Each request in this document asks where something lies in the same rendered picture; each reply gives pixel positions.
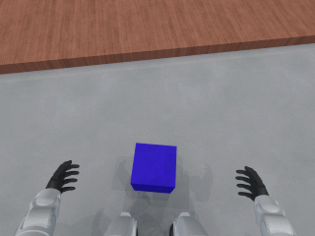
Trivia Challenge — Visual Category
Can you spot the robot right forearm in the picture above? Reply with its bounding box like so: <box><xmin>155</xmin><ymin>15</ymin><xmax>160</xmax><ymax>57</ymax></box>
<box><xmin>254</xmin><ymin>195</ymin><xmax>297</xmax><ymax>236</ymax></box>

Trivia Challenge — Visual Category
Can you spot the left robot shin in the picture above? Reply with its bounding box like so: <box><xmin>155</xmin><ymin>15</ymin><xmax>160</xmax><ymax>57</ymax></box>
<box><xmin>120</xmin><ymin>212</ymin><xmax>131</xmax><ymax>217</ymax></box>

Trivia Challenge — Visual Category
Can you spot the robot left forearm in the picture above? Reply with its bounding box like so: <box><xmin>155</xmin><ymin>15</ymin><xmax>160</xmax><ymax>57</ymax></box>
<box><xmin>15</xmin><ymin>188</ymin><xmax>61</xmax><ymax>236</ymax></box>

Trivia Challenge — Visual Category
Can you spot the right robot shin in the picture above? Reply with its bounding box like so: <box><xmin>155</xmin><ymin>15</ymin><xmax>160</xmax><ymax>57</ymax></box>
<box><xmin>178</xmin><ymin>212</ymin><xmax>190</xmax><ymax>218</ymax></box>

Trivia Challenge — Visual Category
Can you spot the robot left hand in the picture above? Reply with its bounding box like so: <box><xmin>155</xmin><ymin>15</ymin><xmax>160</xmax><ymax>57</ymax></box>
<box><xmin>45</xmin><ymin>160</ymin><xmax>80</xmax><ymax>194</ymax></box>

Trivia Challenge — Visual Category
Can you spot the carton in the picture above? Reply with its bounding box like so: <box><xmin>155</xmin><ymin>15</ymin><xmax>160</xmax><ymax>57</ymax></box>
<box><xmin>130</xmin><ymin>143</ymin><xmax>177</xmax><ymax>194</ymax></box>

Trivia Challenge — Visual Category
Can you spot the robot right hand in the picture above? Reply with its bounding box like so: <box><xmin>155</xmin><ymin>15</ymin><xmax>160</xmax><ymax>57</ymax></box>
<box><xmin>235</xmin><ymin>166</ymin><xmax>269</xmax><ymax>202</ymax></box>

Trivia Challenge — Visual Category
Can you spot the robot shin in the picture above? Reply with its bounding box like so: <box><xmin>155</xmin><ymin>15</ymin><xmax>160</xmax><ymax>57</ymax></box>
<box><xmin>178</xmin><ymin>212</ymin><xmax>190</xmax><ymax>218</ymax></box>
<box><xmin>120</xmin><ymin>212</ymin><xmax>131</xmax><ymax>217</ymax></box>

